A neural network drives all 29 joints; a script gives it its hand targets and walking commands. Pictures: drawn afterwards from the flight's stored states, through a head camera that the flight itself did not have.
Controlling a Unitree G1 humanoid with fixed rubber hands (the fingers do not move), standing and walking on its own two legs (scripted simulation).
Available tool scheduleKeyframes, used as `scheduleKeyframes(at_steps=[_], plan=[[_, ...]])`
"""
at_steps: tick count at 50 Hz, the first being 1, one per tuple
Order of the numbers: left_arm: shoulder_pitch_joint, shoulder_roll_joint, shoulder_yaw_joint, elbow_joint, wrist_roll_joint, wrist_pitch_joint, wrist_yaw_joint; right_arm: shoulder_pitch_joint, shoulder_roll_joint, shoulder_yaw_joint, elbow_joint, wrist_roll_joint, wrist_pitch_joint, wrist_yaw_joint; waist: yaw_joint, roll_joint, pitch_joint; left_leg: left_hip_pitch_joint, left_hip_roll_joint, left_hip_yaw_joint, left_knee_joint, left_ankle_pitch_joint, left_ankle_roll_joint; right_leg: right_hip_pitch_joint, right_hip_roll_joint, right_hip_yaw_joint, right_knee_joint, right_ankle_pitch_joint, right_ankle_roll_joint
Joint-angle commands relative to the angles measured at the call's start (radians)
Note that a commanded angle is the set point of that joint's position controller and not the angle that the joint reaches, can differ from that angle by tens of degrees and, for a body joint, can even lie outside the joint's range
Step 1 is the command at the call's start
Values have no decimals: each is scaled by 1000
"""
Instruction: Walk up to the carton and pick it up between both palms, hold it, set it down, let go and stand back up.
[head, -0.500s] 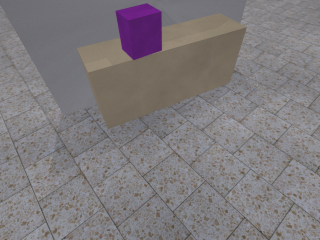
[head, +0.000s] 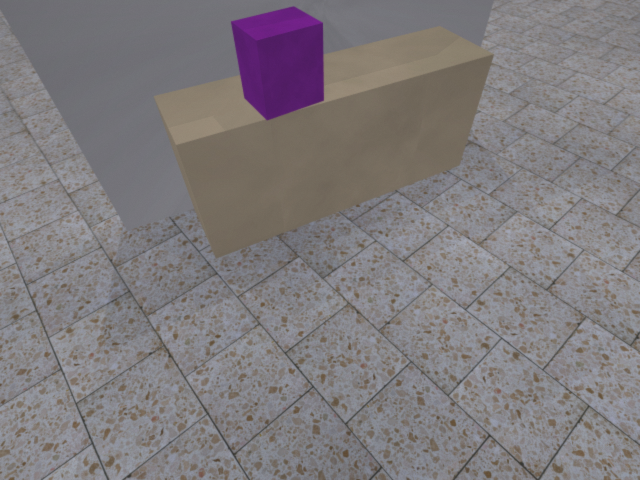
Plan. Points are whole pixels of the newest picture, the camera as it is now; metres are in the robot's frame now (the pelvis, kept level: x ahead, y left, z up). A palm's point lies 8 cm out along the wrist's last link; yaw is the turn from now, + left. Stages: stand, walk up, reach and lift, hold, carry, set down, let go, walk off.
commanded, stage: walk up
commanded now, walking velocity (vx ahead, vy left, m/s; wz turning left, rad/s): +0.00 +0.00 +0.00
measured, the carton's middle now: (280, 63) +1.33 +0.14 -0.10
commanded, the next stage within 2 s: none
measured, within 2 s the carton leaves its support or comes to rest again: neither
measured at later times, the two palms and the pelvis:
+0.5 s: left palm out of the picture -0.01 +0.30 -0.19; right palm out of the picture +0.16 -0.21 -0.15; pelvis +0.09 +0.05 -0.04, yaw +12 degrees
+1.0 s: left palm (183, 346) +0.37 +0.26 -0.15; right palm (453, 303) +0.45 -0.23 -0.16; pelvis +0.36 +0.01 -0.03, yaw +20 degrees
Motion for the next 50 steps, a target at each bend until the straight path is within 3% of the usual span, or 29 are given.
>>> scheduleKeyframes(at_steps=[1,4,5,6,8,9,10,11,12,13,17,19,20,21,22,23,24,27,30,32,36,40,42,43,44,45,46,48,50], plan=[[100,70,10,-4,0,-5,4,98,-70,-10,-3,0,-5,-4,0,2,67,-42,80,-72,-81,115,28,-33,-78,62,-78,120,-29],[100,70,9,-4,0,-5,4,98,-70,-10,-3,0,-5,-4,0,2,67,-42,80,-72,-82,115,28,-33,-78,62,-78,120,-29],[30,268,64,-100,68,-26,-5,158,-186,-48,-50,-27,-25,5,-24,-57,-34,-145,95,-208,4,-475,103,56,-52,36,63,-463,-46],[34,272,82,-124,76,-27,-5,105,-240,-64,-66,-28,-23,6,10,-39,75,-336,124,-282,-28,-591,126,29,-52,78,90,-568,-53],[94,166,61,-138,45,-31,-13,-22,-184,-53,-135,-24,-20,9,58,10,166,-446,110,-276,15,-494,88,-8,-99,105,50,-499,-68],[151,175,68,-131,44,-40,-16,-36,-154,-47,-152,-23,-24,17,83,-9,140,-536,62,-197,70,-411,36,138,-127,131,-15,-443,-87],[228,217,83,-120,52,-44,-13,-87,-125,-39,-186,-23,-26,28,123,-58,92,-653,-18,-40,190,-299,-29,317,-204,209,-136,-487,-135],[200,296,97,-116,56,-45,-1,-94,-114,-34,-218,-30,-28,33,111,-198,89,-666,-21,34,466,-266,-15,278,-387,394,-235,-577,-207],[144,313,95,-128,55,-44,10,-80,-152,-45,-238,-54,-28,38,86,-117,133,-641,76,-29,562,-357,-11,161,-475,449,-257,-612,-259],[125,282,80,-141,48,-47,10,-85,-155,-47,-246,-50,-27,42,81,-51,167,-604,80,-53,589,-368,-9,71,-457,414,-280,-628,-257],[28,301,57,-151,58,-47,-15,40,-121,-44,-243,-29,-38,66,12,-127,177,-372,87,-11,395,-228,19,-42,-328,115,-201,-504,-178],[-74,325,45,-173,63,-34,-36,218,-136,-56,-206,-26,-46,58,-98,-43,109,21,12,118,220,-16,42,-246,-214,-82,1,-511,-137],[-70,310,34,-181,75,-22,-42,356,-168,-81,-161,-26,-44,46,-145,86,39,219,-53,141,220,-33,42,-348,-137,-162,226,-510,-111],[-55,255,5,-196,78,-16,-51,469,-225,-108,-149,-28,-37,31,-199,304,18,343,31,-76,138,-175,67,-515,-65,-234,576,-482,-68],[-51,210,-11,-267,71,-11,-70,499,-272,-93,-191,-32,-34,16,-155,335,38,251,298,-740,-133,-616,114,-656,3,-102,799,-457,-19],[-50,276,6,-293,51,3,-75,423,-311,-93,-226,-4,-24,-2,-117,163,129,92,426,-983,-306,-885,220,-664,-59,16,857,-462,-14],[-81,297,0,-311,43,4,-78,315,-347,-89,-282,4,-26,-13,-78,100,200,56,436,-978,-325,-860,247,-729,-92,43,926,-361,7],[-86,306,-4,-299,50,-14,-78,209,-310,-67,-323,-23,-66,-14,-52,86,211,4,376,-624,-197,-400,230,-706,-163,49,819,-205,29],[-29,267,-8,-305,47,-9,-94,201,-266,-49,-300,-29,-101,0,2,99,148,-66,273,-367,-186,-20,202,-551,-136,19,697,-75,51],[-54,246,-13,-330,46,-2,-100,177,-277,-57,-300,-22,-110,4,23,102,146,-86,230,-256,-195,90,193,-530,-124,-11,627,25,57],[-153,219,-24,-379,50,-13,-110,205,-248,-51,-299,-27,-120,14,6,92,126,-75,159,-103,-125,247,141,-442,-117,-57,404,267,26],[-134,232,-4,-379,57,-32,-98,196,-286,-58,-323,-52,-107,17,7,108,99,-56,231,-131,-112,193,127,-214,-96,-57,233,259,1],[25,279,31,-333,53,-35,-80,180,-301,-60,-326,-64,-85,23,78,48,48,-55,202,-99,127,243,113,-17,-55,-82,166,130,-3],[159,332,58,-297,53,-38,-69,237,-267,-47,-324,-62,-73,30,116,-52,-53,-96,114,-54,390,184,79,162,-50,-63,156,65,-18],[225,394,75,-298,71,-34,-65,356,-188,-24,-327,-49,-58,37,89,-210,-197,-217,33,-1,664,-86,41,315,-251,178,168,-63,-46],[179,485,97,-339,23,-18,-52,446,-153,-13,-363,8,-45,33,77,-356,-249,-436,-68,-26,881,-357,5,380,-391,608,-107,-354,-173],[91,458,98,-378,-16,-2,-37,316,-187,-18,-388,0,-38,23,85,-239,-160,-438,-1,-87,955,-310,29,183,-435,703,-290,-664,-166],[-6,385,70,-401,-18,0,-29,192,-212,-25,-415,-10,-42,28,59,-135,-4,-457,53,-89,974,-216,33,40,-388,434,-215,-471,-160],[-14,313,49,-390,4,-18,-40,152,-209,-35,-422,-28,-37,27,32,-136,46,-375,77,-93,802,-205,39,-98,-329,226,-191,-278,-170]])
